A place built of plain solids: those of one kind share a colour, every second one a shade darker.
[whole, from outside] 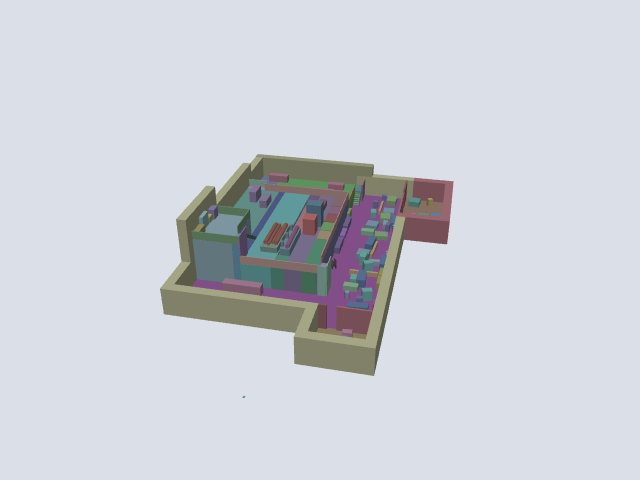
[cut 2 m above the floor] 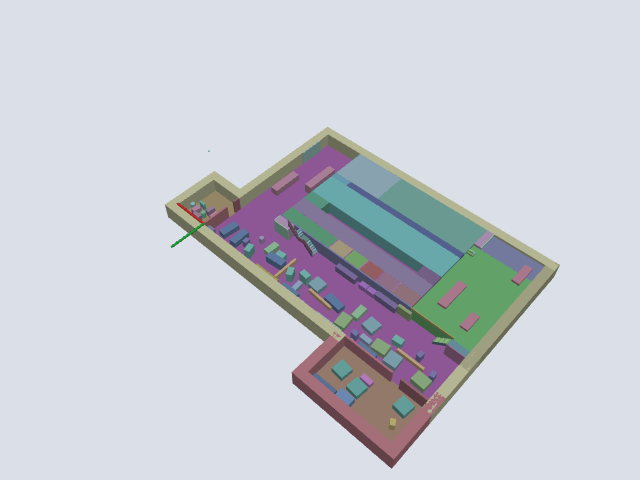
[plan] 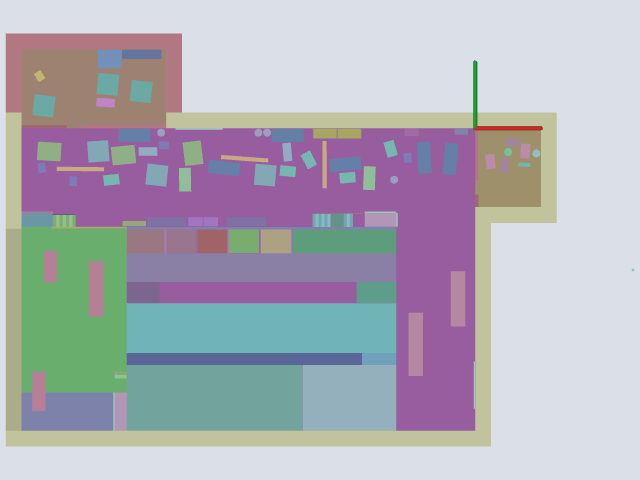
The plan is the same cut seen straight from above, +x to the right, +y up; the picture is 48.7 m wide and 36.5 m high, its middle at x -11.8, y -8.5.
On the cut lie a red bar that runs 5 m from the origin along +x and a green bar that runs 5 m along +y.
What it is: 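15 risers of 0.207 m in two runs, a landing between, from the low floor up to the saw floor, 3.10 m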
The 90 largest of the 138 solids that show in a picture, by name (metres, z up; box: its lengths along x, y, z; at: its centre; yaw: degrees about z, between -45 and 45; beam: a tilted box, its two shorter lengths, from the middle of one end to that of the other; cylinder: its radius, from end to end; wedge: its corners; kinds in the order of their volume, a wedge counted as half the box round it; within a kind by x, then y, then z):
{
 "wall_brick_1": {"box": [1.2, 18.95, 5.28], "at": [-35.1, -14.72, 2.24]},
 "wall_brick_2": {"box": [1.2, 8.85, 3.6], "at": [-35.1, -3.23, 1.4]},
 "wall_brick_3": {"box": [9.5, 1.2, 3.6], "at": [-30.95, -23.6, 3.08]},
 "wall_brick_4": {"box": [16.68, 1.2, 5.03], "at": [-20.26, -23.6, 3.79]},
 "wall_brick_5": {"box": [9.52, 1.2, 9.39], "at": [-9.56, -23.6, 4.29]},
 "wall_brick_6": {"box": [29.7, 1.2, 3.6], "at": [-8.65, 0.6, 1.4]},
 "wall_brick_7": {"box": [8.4, 1.2, 3.6], "at": [-3.0, -23.6, 1.4]},
 "wall_brick_8": {"box": [1.2, 18.2, 3.6], "at": [0.6, -15.1, 1.4]},
 "wall_brick_9": {"box": [6.2, 1.2, 3.6], "at": [3.1, -6.6, 1.4]},
 "wall_brick_10": {"box": [1.2, 8.4, 3.6], "at": [5.6, -3.0, 1.4]},
 "floor_hallground_stone_1": {"box": [34.5, 23.0, 0.4], "at": [-17.25, -11.5, -0.2]},
 "floor_saw4a_concrete_1": {"box": [20.5, 3.8, 3.5], "at": [-16.25, -15.2, 1.35]},
 "floor_filing_floorboards_1": {"box": [7.12, 5.0, 6.19], "at": [-9.56, -20.5, 2.69]},
 "floor_chainfloor0a_concrete_1": {"box": [8.0, 12.6, 2.08], "at": [-30.5, -13.8, 0.64]},
 "floor_saw2a_concrete_1": {"box": [20.5, 2.2, 3.5], "at": [-16.25, -10.6, 1.35]},
 "wall_metal_1": {"box": [1.2, 8.4, 3.6], "at": [-35.1, 3.0, 1.4]},
 "wall_metal_2": {"box": [3.45, 0.25, 3.6], "at": [-32.77, 0.12, 1.4]},
 "wall_metal_3": {"box": [13.4, 1.2, 3.6], "at": [-29.0, 6.6, 1.4]},
 "wall_metal_4": {"box": [6.45, 0.25, 3.6], "at": [-26.73, 0.12, 1.4]},
 "wall_metal_5": {"box": [1.2, 7.2, 3.6], "at": [-22.9, 3.6, 1.4]},
 "wall_metal_6": {"box": [0.25, 3.95, 3.6], "at": [0.12, -1.98, 1.4]},
 "floor_saw6a_concrete_1": {"box": [13.38, 5.0, 1.83], "at": [-19.81, -20.5, 2.19]},
 "floor_saw1a_concrete_1": {"box": [7.9, 1.8, 3.5], "at": [-9.95, -8.6, 1.35]},
 "floor_saw5a_concrete_1": {"box": [17.9, 0.9, 1.83], "at": [-17.55, -17.55, 2.19]},
 "floor_chiproom_asphalt_1": {"box": [11.0, 6.0, 0.4], "at": [-29.0, 3.0, -0.2]},
 "floor_saw1f_concrete_1": {"box": [2.87, 1.8, 3.5], "at": [-25.07, -8.6, 1.35]},
 "floor_saw3a_concrete_1": {"box": [3.0, 1.6, 3.5], "at": [-7.5, -12.5, 1.35]},
 "floor_filingland_floorboards_1": {"box": [2.6, 0.9, 6.19], "at": [-7.3, -17.55, 2.69]},
 "floor_saw0a_concrete_1": {"box": [20.5, 0.2, 3.5], "at": [-16.25, -7.6, 1.35]},
 "floor_saw1b_concrete_1": {"box": [2.27, 1.8, 3.5], "at": [-15.16, -8.6, 1.35]},
 "floor_saw1c_concrete_1": {"box": [2.27, 1.8, 3.5], "at": [-17.57, -8.6, 1.35]},
 "floor_saw1d_concrete_1": {"box": [2.27, 1.8, 3.5], "at": [-19.96, -8.6, 1.35]},
 "floor_saw1e_concrete_1": {"box": [2.27, 1.8, 3.5], "at": [-22.36, -8.6, 1.35]},
 "floor_sawland_concrete_1": {"box": [0.9, 2.9, 1.83], "at": [-26.95, -21.55, 2.19]},
 "floor_sawland_concrete_2": {"box": [2.4, 1.05, 3.5], "at": [-7.2, -6.97, 1.35]},
 "slabwood_low_1": {"box": [2.4, 1.0, 0.76], "at": [-25.9, -0.54, 0.38]},
 "slabwood_low_2": {"box": [2.4, 1.0, 0.78], "at": [-19.1, -3.03, 0.39], "yaw": -6.3},
 "slabwood_low_3": {"box": [2.4, 1.0, 0.93], "at": [-14.26, -0.54, 0.47]},
 "slabwood_low_4": {"box": [2.4, 1.0, 1.07], "at": [-9.88, -2.74, 0.53], "yaw": 5.5},
 "slabwood_low_5": {"box": [1.0, 2.4, 0.87], "at": [-3.87, -2.24, 0.44], "yaw": 2.8},
 "slabwood_low_6": {"box": [1.0, 2.4, 0.77], "at": [-1.89, -2.34, 0.38], "yaw": -5.6},
 "floor_boiler_brick_1": {"box": [5.0, 6.0, 0.4], "at": [2.5, -3.0, -0.2]},
 "boardstack_lowend_1": {"box": [1.1, 4.8, 1.38], "at": [-4.52, -16.44, 0.69]},
 "boardstack_lowend_2": {"box": [1.1, 4.2, 0.96], "at": [-1.31, -12.98, 0.48]},
 "boardstack_chain_1": {"box": [1.0, 3.0, 1.08], "at": [-33.17, -20.01, 2.22]},
 "boardstack_chain_2": {"box": [1.0, 2.4, 0.88], "at": [-32.31, -10.51, 2.12]},
 "boardstack_chain_3": {"box": [1.1, 4.2, 1.3], "at": [-28.81, -12.22, 2.33]},
 "headsaw_1": {"box": [1.6, 2.0, 3.15], "at": [-17.9, -10.55, 4.68]},
 "logdeck_1": {"box": [6.4, 2.18, 0.72], "at": [-12.5, -14.51, 3.46]},
 "floor_trackway_concrete_1": {"box": [15.0, 1.6, 0.4], "at": [-16.5, -12.5, 2.5]},
 "floor_chainfloor1a_concrete_1": {"box": [7.1, 2.9, 0.4], "at": [-30.95, -21.55, 1.48]},
 "carriage_1": {"box": [5.6, 1.3, 1.02], "at": [-12.3, -12.5, 3.21]},
 "floor_saw3b_concrete_1": {"box": [2.5, 1.6, 1.83], "at": [-25.25, -12.5, 2.19]},
 "boardstack_saw_1": {"box": [2.4, 1.0, 1.62], "at": [-23.4, -20.72, 3.92]},
 "boardstack_saw_2": {"box": [2.4, 1.05, 1.12], "at": [-22.03, -18.79, 3.67]},
 "cabin_1": {"box": [1.7, 1.6, 2.3], "at": [-15.5, -10.65, 4.25]},
 "dustheap_chiproom_1": {"box": [1.6, 1.6, 0.82], "at": [-32.79, 1.7, 0.41], "yaw": -6.6},
 "dustheap_chiproom_2": {"box": [1.6, 1.6, 0.79], "at": [-27.93, 3.33, 0.39], "yaw": -5.5},
 "dustheap_chiproom_3": {"box": [1.6, 1.6, 0.69], "at": [-25.4, 2.79, 0.35], "yaw": -6.2},
 "chipheap_low_1": {"box": [1.8, 1.4, 0.86], "at": [-32.39, -1.77, 0.43], "yaw": -3.3},
 "chipheap_low_2": {"box": [1.8, 1.4, 0.77], "at": [-26.74, -2.05, 0.39], "yaw": 5.8},
 "chipheap_low_3": {"box": [1.4, 1.8, 0.64], "at": [-21.46, -1.9, 0.32], "yaw": 6.7},
 "dustheap_low_1": {"box": [1.6, 1.6, 0.73], "at": [-28.66, -1.76, 0.36], "yaw": 3.9},
 "dustheap_low_2": {"box": [1.6, 1.6, 0.68], "at": [-24.2, -3.57, 0.34], "yaw": -6.3},
 "dustheap_low_3": {"box": [1.6, 1.6, 0.72], "at": [-15.96, -3.56, 0.36], "yaw": -4.7},
 "rail_saw_1": {"box": [0.12, 12.61, 1.1], "at": [-26.44, -13.93, 3.65]},
 "rail_saw_2": {"box": [18.26, 0.12, 1.1], "at": [-17.37, -7.56, 3.65]},
 "rail_saw_3": {"box": [0.12, 9.6, 1.1], "at": [-6.06, -12.3, 3.65]},
 "floor_chainland_concrete_1": {"box": [2.4, 1.05, 2.08], "at": [-33.3, -6.97, 0.64]},
 "pallets_low_1": {"box": [1.2, 0.8, 0.91], "at": [-27.66, -3.92, 0.45], "yaw": 6.0},
 "pallets_low_2": {"box": [1.2, 0.8, 1.36], "at": [-14.25, -3.27, 0.68], "yaw": -5.4},
 "pallets_low_3": {"box": [0.8, 1.2, 1.36], "at": [-12.65, -2.41, 0.68], "yaw": 27.5},
 "pallets_low_4": {"box": [0.8, 1.2, 1.35], "at": [-6.43, -1.57, 0.68], "yaw": 16.3},
 "trunking_low_1": {"box": [3.0, 0.7, 0.98], "at": [-23.46, -7.11, 0.49]},
 "trunking_low_2": {"box": [3.0, 0.7, 0.92], "at": [-17.4, -7.11, 0.46]},
 "trunking_chiproom_far_1": {"box": [3.0, 0.7, 1.26], "at": [-25.35, 5.61, 0.63]},
 "chipheap_chiproom_far_1": {"box": [1.8, 1.4, 0.99], "at": [-27.81, 5.26, 0.5]},
 "bench_low_1": {"box": [1.8, 0.75, 0.91], "at": [-11.42, -0.41, 0.46]},
 "bench_low_2": {"box": [1.8, 0.75, 0.89], "at": [-9.56, -0.41, 0.44]},
 "cart_low_1": {"box": [0.9, 1.8, 0.71], "at": [-22.06, -3.91, 0.35], "yaw": 1.1},
 "cart_low_2": {"box": [0.9, 1.8, 0.7], "at": [-8.05, -3.8, 0.35], "yaw": -2.1},
 "slidingdoor_low_1": {"box": [3.6, 0.1, 3.0], "at": [-20.99, -0.06, 1.5]},
 "slidingdoor_low_2": {"box": [0.1, 3.6, 2.9], "at": [-0.06, -19.54, 1.45]},
 "rail_sawland_1": {"box": [0.12, 2.9, 2.53], "at": [-27.46, -21.55, 2.94]},
 "rail_sawland_2": {"box": [2.4, 0.12, 4.21], "at": [-7.2, -6.39, 2.1]},
 "bladerack_filing_1": {"box": [1.8, 0.5, 1.79], "at": [-9.21, -22.71, 6.68]},
 "grinder_filing_1": {"box": [1.2, 0.8, 1.35], "at": [-11.93, -22.56, 6.47]},
 "bench_filing_1": {"box": [1.8, 0.75, 0.92], "at": [-7.35, -22.59, 6.25]},
 "rail_filingland_1": {"box": [2.6, 0.12, 3.79], "at": [-7.3, -17.04, 5.0]},
 "beltguard_low_1": {"box": [1.8, 0.4, 1.41], "at": [-25.92, -7.26, 0.71]}
}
